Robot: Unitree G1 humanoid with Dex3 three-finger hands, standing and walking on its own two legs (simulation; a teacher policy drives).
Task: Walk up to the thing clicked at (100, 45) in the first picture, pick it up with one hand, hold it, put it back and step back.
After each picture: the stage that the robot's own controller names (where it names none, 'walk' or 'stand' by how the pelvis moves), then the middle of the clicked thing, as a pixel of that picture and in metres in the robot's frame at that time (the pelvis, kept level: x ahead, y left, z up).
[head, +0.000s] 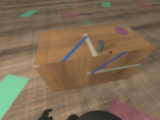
stand; (100, 46) +0.73 -0.05 -0.02
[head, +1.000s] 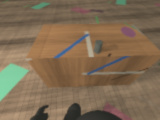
walk; (98, 47) +0.66 +0.00 +0.01
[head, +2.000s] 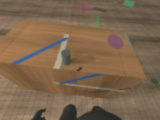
walk; (66, 57) +0.45 +0.22 +0.01
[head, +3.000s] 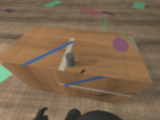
stand; (70, 60) +0.46 +0.20 +0.00
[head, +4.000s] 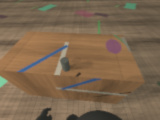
stand; (65, 64) +0.44 +0.23 -0.02
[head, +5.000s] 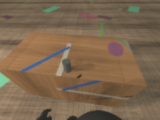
stand; (67, 65) +0.44 +0.22 -0.03
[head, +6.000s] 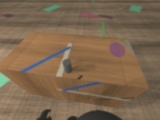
stand; (67, 66) +0.43 +0.21 -0.03
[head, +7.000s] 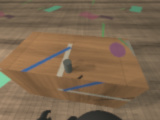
rise first; (68, 66) +0.43 +0.21 -0.03
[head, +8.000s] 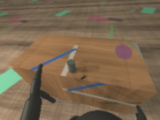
rise first; (71, 66) +0.44 +0.22 -0.02
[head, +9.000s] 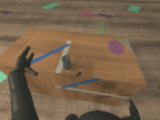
go down; (66, 62) +0.46 +0.20 -0.01
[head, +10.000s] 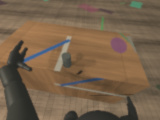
go down; (66, 60) +0.45 +0.19 +0.01
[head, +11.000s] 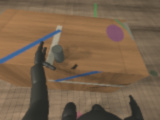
close in; (58, 54) +0.45 +0.21 +0.05
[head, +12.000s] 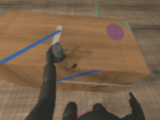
close; (58, 53) +0.46 +0.21 +0.05
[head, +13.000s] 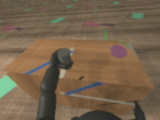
lift; (65, 59) +0.33 +0.17 +0.21
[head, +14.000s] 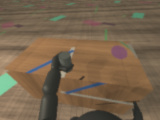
hold; (66, 62) +0.33 +0.18 +0.18
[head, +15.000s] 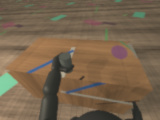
hold; (66, 63) +0.33 +0.17 +0.17
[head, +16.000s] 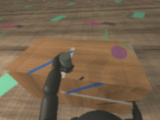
hold; (66, 63) +0.33 +0.17 +0.17
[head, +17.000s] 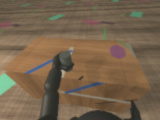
crouch; (66, 61) +0.35 +0.17 +0.16
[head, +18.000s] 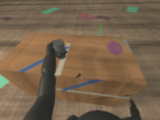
lower; (59, 49) +0.43 +0.22 +0.17
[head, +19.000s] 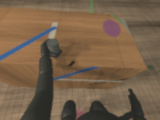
lower; (54, 48) +0.48 +0.22 +0.07
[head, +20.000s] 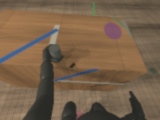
lower; (56, 53) +0.45 +0.22 +0.05
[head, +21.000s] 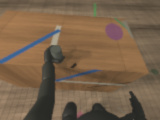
lower; (57, 54) +0.45 +0.21 +0.05
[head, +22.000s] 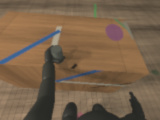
lower; (57, 54) +0.45 +0.21 +0.05
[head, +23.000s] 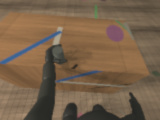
open; (59, 55) +0.44 +0.21 +0.05
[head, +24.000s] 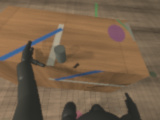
sink last; (60, 54) +0.44 +0.20 +0.05
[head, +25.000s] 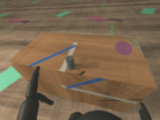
sink last; (70, 63) +0.45 +0.22 +0.02
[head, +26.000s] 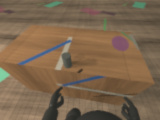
stand; (67, 60) +0.44 +0.21 +0.03
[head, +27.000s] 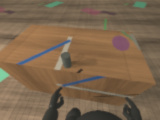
stand; (66, 60) +0.44 +0.21 +0.04
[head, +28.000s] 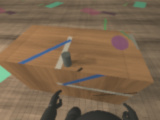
stand; (66, 59) +0.45 +0.21 +0.04
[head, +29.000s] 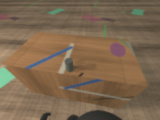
stand; (69, 65) +0.45 +0.21 -0.02
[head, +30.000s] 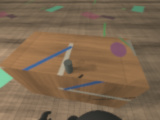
stand; (68, 66) +0.43 +0.21 -0.03
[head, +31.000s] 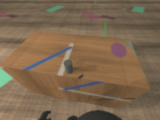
stand; (68, 67) +0.43 +0.21 -0.03
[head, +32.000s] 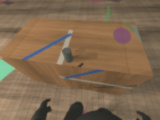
walk; (67, 55) +0.47 +0.22 +0.00
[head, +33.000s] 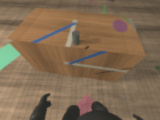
walk; (75, 38) +0.66 +0.18 +0.00
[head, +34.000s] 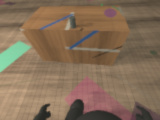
walk; (72, 22) +0.95 +0.29 +0.01
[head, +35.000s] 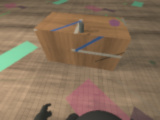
stand; (81, 27) +1.04 +0.20 -0.02
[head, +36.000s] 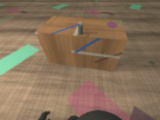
stand; (80, 30) +1.07 +0.20 -0.03
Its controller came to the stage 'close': yes
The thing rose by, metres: 0.20
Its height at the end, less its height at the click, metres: +0.00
